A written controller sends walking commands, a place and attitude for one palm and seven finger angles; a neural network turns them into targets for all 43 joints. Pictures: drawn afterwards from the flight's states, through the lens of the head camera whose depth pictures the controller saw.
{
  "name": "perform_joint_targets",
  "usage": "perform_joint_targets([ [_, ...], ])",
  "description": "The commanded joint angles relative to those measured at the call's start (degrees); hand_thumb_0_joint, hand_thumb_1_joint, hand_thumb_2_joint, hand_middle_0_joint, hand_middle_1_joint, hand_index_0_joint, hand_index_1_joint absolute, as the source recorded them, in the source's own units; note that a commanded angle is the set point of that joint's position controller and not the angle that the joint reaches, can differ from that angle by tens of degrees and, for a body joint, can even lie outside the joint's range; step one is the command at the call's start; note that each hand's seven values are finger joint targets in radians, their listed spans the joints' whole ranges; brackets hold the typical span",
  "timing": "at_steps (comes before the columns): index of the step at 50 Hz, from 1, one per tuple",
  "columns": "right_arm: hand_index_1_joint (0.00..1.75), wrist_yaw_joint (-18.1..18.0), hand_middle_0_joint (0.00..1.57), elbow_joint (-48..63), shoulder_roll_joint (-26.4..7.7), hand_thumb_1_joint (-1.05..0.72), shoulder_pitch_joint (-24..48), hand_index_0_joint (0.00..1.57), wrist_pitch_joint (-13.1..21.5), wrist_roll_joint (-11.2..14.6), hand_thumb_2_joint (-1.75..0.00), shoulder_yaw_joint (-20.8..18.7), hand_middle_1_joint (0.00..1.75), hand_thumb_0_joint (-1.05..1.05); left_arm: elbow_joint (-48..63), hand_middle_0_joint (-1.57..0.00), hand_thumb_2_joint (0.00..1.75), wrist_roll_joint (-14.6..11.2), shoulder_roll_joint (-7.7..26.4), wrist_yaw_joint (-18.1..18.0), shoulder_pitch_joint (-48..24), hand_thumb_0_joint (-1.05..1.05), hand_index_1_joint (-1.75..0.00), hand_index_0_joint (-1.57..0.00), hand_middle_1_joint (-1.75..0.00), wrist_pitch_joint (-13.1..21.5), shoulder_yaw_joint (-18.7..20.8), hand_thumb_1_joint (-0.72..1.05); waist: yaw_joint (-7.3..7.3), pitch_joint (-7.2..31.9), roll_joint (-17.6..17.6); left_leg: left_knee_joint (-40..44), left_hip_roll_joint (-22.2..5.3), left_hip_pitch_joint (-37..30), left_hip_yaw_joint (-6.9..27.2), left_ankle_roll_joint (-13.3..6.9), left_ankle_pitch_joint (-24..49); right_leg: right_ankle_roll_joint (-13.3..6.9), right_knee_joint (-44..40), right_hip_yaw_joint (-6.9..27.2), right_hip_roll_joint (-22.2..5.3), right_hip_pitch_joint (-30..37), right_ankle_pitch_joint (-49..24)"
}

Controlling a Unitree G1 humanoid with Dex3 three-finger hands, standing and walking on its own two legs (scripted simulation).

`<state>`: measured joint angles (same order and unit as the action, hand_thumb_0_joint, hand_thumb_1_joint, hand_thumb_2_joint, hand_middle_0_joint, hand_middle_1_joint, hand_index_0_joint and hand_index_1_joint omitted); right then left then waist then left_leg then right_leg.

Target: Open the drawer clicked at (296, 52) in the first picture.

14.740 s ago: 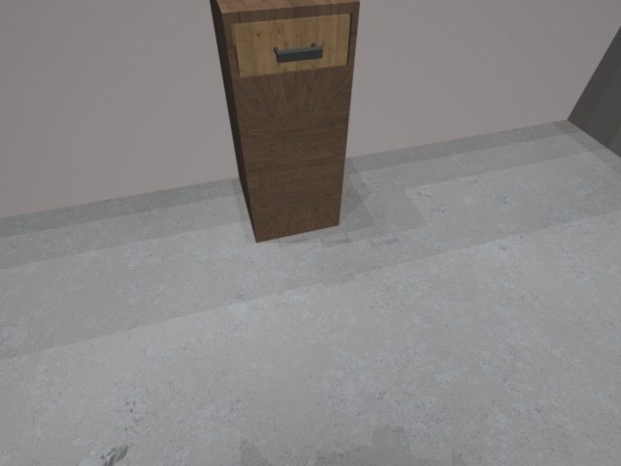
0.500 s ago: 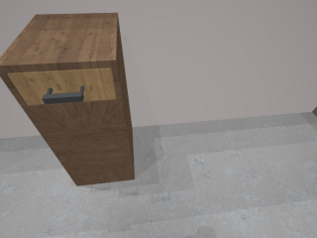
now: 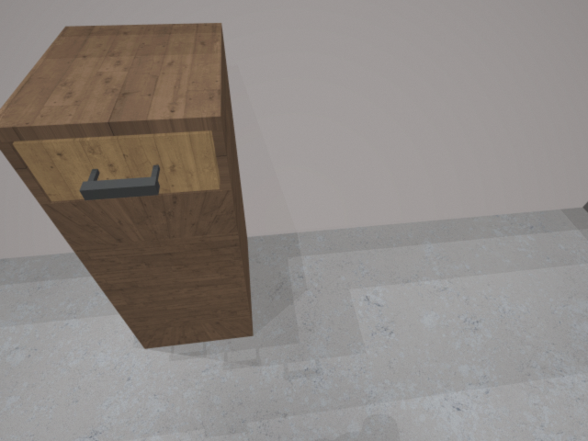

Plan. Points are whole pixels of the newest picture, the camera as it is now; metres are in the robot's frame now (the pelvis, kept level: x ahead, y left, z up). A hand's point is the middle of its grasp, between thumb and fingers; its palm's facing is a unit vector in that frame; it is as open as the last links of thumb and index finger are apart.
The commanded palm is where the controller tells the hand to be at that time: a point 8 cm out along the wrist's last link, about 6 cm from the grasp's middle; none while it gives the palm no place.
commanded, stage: come to a stop and stand still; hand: left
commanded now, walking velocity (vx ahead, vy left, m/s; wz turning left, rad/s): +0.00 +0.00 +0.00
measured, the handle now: (123, 180) +0.53 +0.36 +0.03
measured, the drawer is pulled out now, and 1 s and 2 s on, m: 0.00 0.00 0.00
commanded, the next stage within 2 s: look again from close up in 0.12 s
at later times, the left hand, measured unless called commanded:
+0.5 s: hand out of the picture +0.04 +0.20 -0.17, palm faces +0.01 -0.97 -0.26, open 7.4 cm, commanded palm none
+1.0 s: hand out of the picture +0.04 +0.17 -0.18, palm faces +0.08 -0.97 -0.21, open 7.4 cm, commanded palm none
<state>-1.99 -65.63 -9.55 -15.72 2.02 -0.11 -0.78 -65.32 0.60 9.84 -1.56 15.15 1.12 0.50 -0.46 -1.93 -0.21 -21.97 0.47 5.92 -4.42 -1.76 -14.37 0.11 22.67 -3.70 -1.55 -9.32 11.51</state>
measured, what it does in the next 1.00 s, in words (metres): stands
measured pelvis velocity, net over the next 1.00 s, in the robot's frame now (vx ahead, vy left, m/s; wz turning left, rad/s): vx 0.02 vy -0.02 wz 0.05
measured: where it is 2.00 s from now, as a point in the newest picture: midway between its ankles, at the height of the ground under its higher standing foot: outside the picture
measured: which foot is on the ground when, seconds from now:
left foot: down 0.00-1.00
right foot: down 0.00-1.00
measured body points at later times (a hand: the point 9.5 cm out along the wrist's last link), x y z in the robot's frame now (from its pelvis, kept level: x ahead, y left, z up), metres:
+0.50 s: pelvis +0.01 +0.00 -0.01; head +0.01 -0.02 +0.44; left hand +0.04 +0.25 -0.15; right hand +0.05 -0.23 -0.17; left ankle -0.02 +0.09 -0.74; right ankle +0.01 -0.12 -0.74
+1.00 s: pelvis +0.02 -0.02 -0.01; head +0.04 -0.01 +0.44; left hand +0.04 +0.22 -0.17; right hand +0.04 -0.26 -0.17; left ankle -0.02 +0.09 -0.74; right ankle +0.01 -0.12 -0.74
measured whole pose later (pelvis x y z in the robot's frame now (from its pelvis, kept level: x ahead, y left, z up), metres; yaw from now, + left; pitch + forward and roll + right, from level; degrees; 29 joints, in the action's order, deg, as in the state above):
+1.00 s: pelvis +0.02 -0.02 -0.01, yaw +3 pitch +0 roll +0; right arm -1.1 -62.8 -11.5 -15.3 -0.5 -0.8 0.2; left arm -61.3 1.0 10.6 -1.0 13.3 0.7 1.0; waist -0.4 -2.1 0.1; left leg -36.6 -0.9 13.0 -3.0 -0.3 -24.1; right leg -1.6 31.1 -6.8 -1.5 -12.5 18.4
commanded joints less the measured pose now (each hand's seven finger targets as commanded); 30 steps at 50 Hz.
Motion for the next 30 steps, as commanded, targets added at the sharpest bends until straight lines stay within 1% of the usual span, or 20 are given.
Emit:
perform_joint_targets([
  [1, 0.30, -0.4, 0.20, 2.1, -8.5, -0.90, -2.0, 0.20, 0.7, -0.2, -0.90, -1.4, 0.30, 0.00, 2.0, -0.20, 0.90, 0.1, 8.1, -0.4, 1.4, 0.00, -0.30, -0.20, -0.30, 0.9, 1.3, 0.90, 0.25, -0.7, 0.9, 5.3, -7.9, 1.6, 6.9, 0.1, 11.9, -1.5, -3.3, 5.0, -5.9, 1.4, -9.9],
  [2, 0.30, -0.4, 0.20, 2.1, -8.9, -0.90, -1.7, 0.20, 0.8, -0.2, -0.90, -1.4, 0.30, 0.00, 2.1, -0.20, 0.90, 0.1, 8.6, -0.4, 0.8, 0.00, -0.30, -0.20, -0.30, 0.9, 1.4, 0.90, 0.24, -0.2, 1.3, 5.3, -7.9, 1.5, 7.1, 0.1, 12.4, -1.5, -3.3, 4.9, -5.9, 1.9, -10.2],
  [6, 0.30, -0.3, 0.20, 2.5, -10.6, -0.90, 0.2, 0.20, 0.7, -0.3, -0.90, -1.5, 0.30, 0.00, 2.4, -0.20, 0.90, 0.1, 10.1, -0.2, -0.7, 0.00, -0.30, -0.20, -0.30, 0.9, 1.5, 0.90, 0.15, -0.9, 1.3, 5.9, -8.0, 1.2, 7.3, 0.2, 12.7, -1.5, -3.8, 4.9, -6.2, 2.1, -10.2],
  [10, 0.30, -0.1, 0.20, 2.9, -12.2, -0.90, 1.8, 0.20, 0.6, -0.3, -0.90, -1.6, 0.30, 0.00, 2.8, -0.20, 0.90, 0.1, 11.7, 0.0, -2.6, 0.00, -0.30, -0.20, -0.30, 0.8, 1.7, 0.90, 0.17, -1.7, 0.7, 7.0, -8.1, 1.7, 7.7, 0.3, 10.3, -1.5, -4.8, 5.2, -6.2, 2.2, -8.5],
  [11, 0.30, 0.8, 0.20, 6.3, -8.2, -0.90, 3.3, 0.20, 0.8, 0.0, -0.90, -0.2, 0.30, 0.00, 1.3, -0.20, 0.90, 0.6, 6.6, -2.7, 3.7, 0.00, -0.30, -0.20, -0.30, 1.2, 0.0, 0.90, -0.70, -1.3, 0.8, -4.6, -8.6, 5.2, 3.8, 1.4, 16.9, -1.1, 0.4, 6.8, -8.4, 0.4, -25.5],
  [12, 0.30, 0.8, 0.20, 7.0, -5.9, -0.90, -1.2, 0.20, 0.1, -0.5, -0.90, 0.3, 0.30, 0.00, 3.3, -0.20, 0.90, 0.1, 9.1, -2.1, 1.6, 0.00, -0.30, -0.20, -0.30, 1.5, 0.0, 0.90, 1.85, 2.9, 2.4, -1.5, -5.9, 5.2, 5.6, 1.5, 8.1, -2.4, 2.3, 6.6, -8.9, 2.7, -19.7],
  [13, 0.30, 1.1, 0.20, 7.4, -6.2, -0.90, 0.6, 0.20, -0.1, -1.0, -0.90, 0.5, 0.30, 0.00, 4.2, -0.20, 0.90, -0.1, 9.3, -1.3, -0.5, 0.00, -0.30, -0.20, -0.30, 1.5, 0.0, 0.90, 0.51, -0.4, 5.5, 0.6, -5.5, 6.5, 5.7, 1.2, 5.4, -2.7, 1.8, 6.4, -7.8, 0.0, -12.0],
  [14, 0.30, 1.2, 0.20, 8.0, -7.5, -0.90, -0.3, 0.20, 0.0, -1.1, -0.90, 0.5, 0.30, 0.00, 5.0, -0.20, 0.90, 0.0, 9.3, -0.8, -0.4, 0.00, -0.30, -0.20, -0.30, 1.4, 0.0, 0.90, 0.82, 1.4, 3.6, 1.3, -6.5, 7.2, 7.0, 0.8, 4.4, -2.7, 1.8, 5.6, -6.1, -0.4, -2.6],
  [15, 0.30, 1.2, 0.20, 8.6, -8.4, -0.90, 0.2, 0.20, 0.1, -1.2, -0.90, 0.5, 0.30, 0.00, 5.5, -0.20, 0.90, 0.0, 8.8, -0.5, -0.6, 0.00, -0.30, -0.20, -0.30, 1.0, -0.2, 0.90, 0.51, 0.9, 5.0, 1.8, -7.2, 7.8, 8.0, 0.2, 3.8, -2.4, 1.9, 5.0, -5.2, -1.4, 0.8],
  [16, 0.30, 1.1, 0.20, 9.1, -8.7, -0.90, 0.6, 0.20, 0.1, -1.1, -0.90, 0.6, 0.30, 0.00, 5.7, -0.20, 0.90, 0.1, 8.9, -0.4, -0.8, 0.00, -0.30, -0.20, -0.30, 0.8, -0.3, 0.90, 0.42, 1.5, 4.1, 1.9, -7.5, 7.5, 8.3, -0.2, 5.5, -2.3, 2.5, 4.5, -4.7, -1.0, 0.0],
  [17, 0.30, 1.0, 0.20, 9.5, -9.3, -0.90, 0.6, 0.20, 0.1, -1.0, -0.90, 0.6, 0.30, 0.00, 5.9, -0.20, 0.90, 0.0, 8.9, -0.2, -0.9, 0.00, -0.30, -0.20, -0.30, 0.6, -0.4, 0.90, 0.30, 1.4, 2.6, 2.1, -7.7, 7.7, 8.3, -0.4, 5.4, -2.2, 2.5, 4.3, -4.5, -1.0, 0.1],
  [18, 0.30, 1.0, 0.20, 9.9, -9.6, -0.90, 0.6, 0.20, 0.1, -1.1, -0.90, 0.5, 0.30, 0.00, 6.2, -0.20, 0.90, 0.1, 9.2, 0.0, -1.3, 0.00, -0.30, -0.20, -0.30, 0.5, -0.3, 0.90, 0.29, 0.9, 2.1, 2.5, -7.7, 8.0, 8.6, -0.7, 4.6, -2.1, 2.8, 4.1, -4.3, -1.4, 1.1],
  [21, 0.30, 0.8, 0.20, 9.8, -10.8, -0.90, 0.6, 0.20, 0.2, -0.9, -0.90, 0.4, 0.30, 0.00, 6.4, -0.20, 0.90, 0.0, 9.5, 0.0, -1.7, 0.00, -0.30, -0.20, -0.30, 0.4, -0.2, 0.90, 0.30, -0.8, -0.8, 2.7, -7.4, 8.1, 8.1, -0.8, 4.7, -2.1, 2.3, 4.7, -4.5, -2.2, -0.3],
  [24, 0.30, 0.7, 0.20, 9.0, -10.5, -0.90, 0.2, 0.20, 0.4, -0.9, -0.90, 0.4, 0.30, 0.00, 6.5, -0.20, 0.90, 0.0, 9.6, 0.0, -1.2, 0.00, -0.30, -0.20, -0.30, 0.5, -0.1, 0.90, 0.25, -0.8, -0.9, 2.3, -7.1, 7.2, 7.4, -0.8, 6.8, -2.1, 2.3, 5.1, -4.7, -2.3, -2.6],
  [26, 0.30, 0.6, 0.20, 8.3, -10.1, -0.90, -0.3, 0.20, 0.6, -0.8, -0.90, 0.3, 0.30, 0.00, 6.2, -0.20, 0.90, -0.1, 9.6, -0.1, -0.8, 0.00, -0.30, -0.20, -0.30, 0.7, 0.1, 0.90, 0.34, 0.1, -2.7, 1.6, -7.0, 5.6, 6.8, -0.8, 9.1, -2.1, 2.4, 5.2, -5.0, -1.8, -5.3],
  [27, 0.30, 0.5, 0.20, 8.0, -10.2, -0.90, -0.2, 0.20, 0.6, -0.8, -0.90, 0.3, 0.30, 0.00, 6.2, -0.20, 0.90, -0.1, 9.5, -0.2, -0.8, 0.00, -0.30, -0.20, -0.30, 0.7, 0.1, 0.90, 0.37, 0.1, -2.8, 1.6, -7.0, 5.3, 6.8, -0.8, 9.6, -2.2, 2.4, 5.5, -5.1, -1.9, -6.0],
  [30, 0.30, 0.4, 0.20, 7.1, -9.7, -0.90, 0.2, 0.20, 0.7, -0.7, -0.90, 0.4, 0.30, 0.00, 5.9, -0.20, 0.90, -0.1, 9.4, -0.2, -0.5, 0.00, -0.30, -0.20, -0.30, 0.7, 0.2, 0.90, 0.14, -0.1, -0.8, 1.6, -7.1, 4.9, 6.3, -0.7, 10.7, -2.1, 2.4, 5.3, -5.3, -1.6, -7.2],
])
